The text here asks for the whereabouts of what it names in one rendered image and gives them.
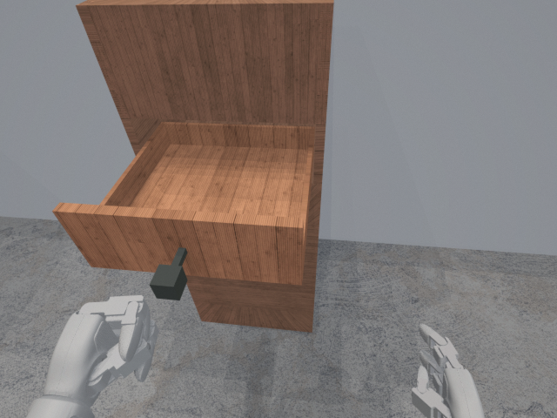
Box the cabinet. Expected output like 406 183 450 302
76 0 334 333

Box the robot right hand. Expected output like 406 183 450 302
412 324 485 418

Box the drawer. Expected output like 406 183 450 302
53 122 315 286

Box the left robot forearm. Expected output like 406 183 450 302
26 395 95 418

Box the handle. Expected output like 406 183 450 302
150 247 188 300

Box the robot left hand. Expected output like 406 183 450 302
44 295 159 408

